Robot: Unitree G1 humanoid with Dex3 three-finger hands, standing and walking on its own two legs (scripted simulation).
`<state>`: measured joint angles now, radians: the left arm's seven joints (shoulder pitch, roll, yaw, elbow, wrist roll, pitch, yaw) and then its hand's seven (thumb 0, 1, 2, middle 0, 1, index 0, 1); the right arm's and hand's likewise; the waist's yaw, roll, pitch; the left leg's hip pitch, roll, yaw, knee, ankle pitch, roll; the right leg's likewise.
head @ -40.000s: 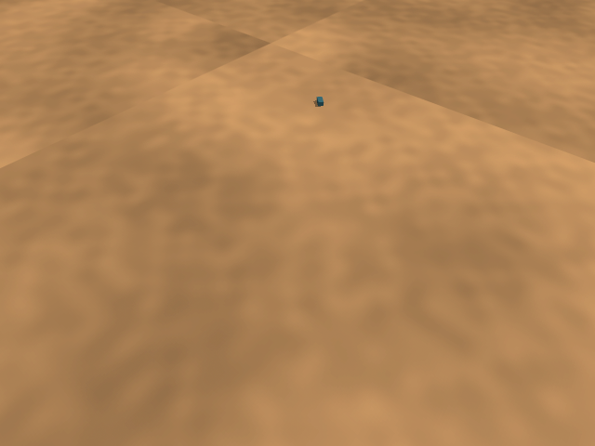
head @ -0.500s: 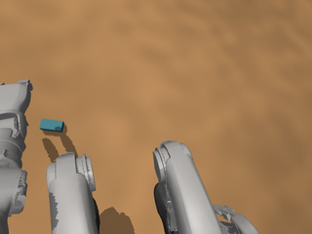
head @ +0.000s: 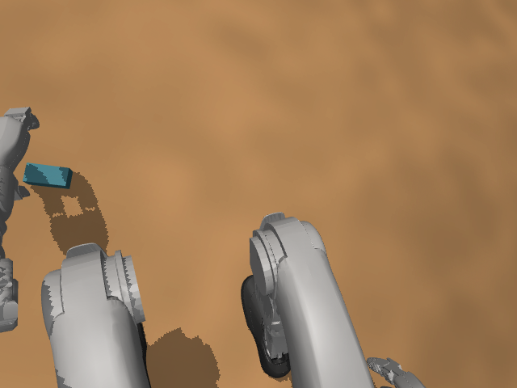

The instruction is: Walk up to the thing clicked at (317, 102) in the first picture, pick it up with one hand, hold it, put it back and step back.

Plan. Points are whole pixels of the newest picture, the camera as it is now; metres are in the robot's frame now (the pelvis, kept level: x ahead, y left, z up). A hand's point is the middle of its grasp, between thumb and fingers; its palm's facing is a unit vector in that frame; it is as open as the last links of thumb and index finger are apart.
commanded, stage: home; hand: left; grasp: from above
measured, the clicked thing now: (48, 176) +0.47 +0.28 -0.30
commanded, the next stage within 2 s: none
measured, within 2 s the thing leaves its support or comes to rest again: neither
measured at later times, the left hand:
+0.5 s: hand out of the picture +0.35 +0.27 +0.01, palm faces -0.32 -0.55 -0.77, open 8.2 cm
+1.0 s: hand out of the picture +0.24 +0.23 +0.23, palm faces +0.13 -0.94 -0.32, open 7.4 cm
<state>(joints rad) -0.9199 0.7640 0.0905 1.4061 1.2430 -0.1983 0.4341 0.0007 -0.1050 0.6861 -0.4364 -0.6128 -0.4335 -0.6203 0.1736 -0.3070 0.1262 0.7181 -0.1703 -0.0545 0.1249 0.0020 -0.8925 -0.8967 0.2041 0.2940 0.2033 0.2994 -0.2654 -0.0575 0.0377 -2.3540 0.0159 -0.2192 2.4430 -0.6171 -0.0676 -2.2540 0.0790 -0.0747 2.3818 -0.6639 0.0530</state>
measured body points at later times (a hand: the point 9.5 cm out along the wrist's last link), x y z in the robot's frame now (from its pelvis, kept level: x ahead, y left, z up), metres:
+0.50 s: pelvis +0.01 +0.00 +0.13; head +0.19 +0.04 +0.54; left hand +0.36 +0.30 +0.06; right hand +0.16 -0.25 +0.00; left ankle +0.09 +0.15 -0.28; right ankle +0.11 -0.12 -0.28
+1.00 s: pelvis +0.04 +0.01 +0.31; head +0.12 +0.04 +0.76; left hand +0.23 +0.28 +0.26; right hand +0.26 -0.19 +0.23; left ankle +0.09 +0.15 -0.28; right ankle +0.10 -0.12 -0.28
